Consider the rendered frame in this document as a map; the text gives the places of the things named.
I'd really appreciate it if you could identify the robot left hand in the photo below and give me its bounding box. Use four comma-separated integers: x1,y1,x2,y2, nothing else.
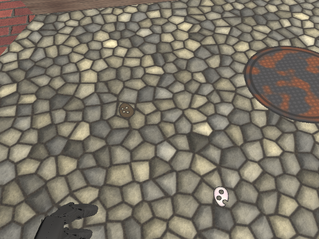
34,202,99,239

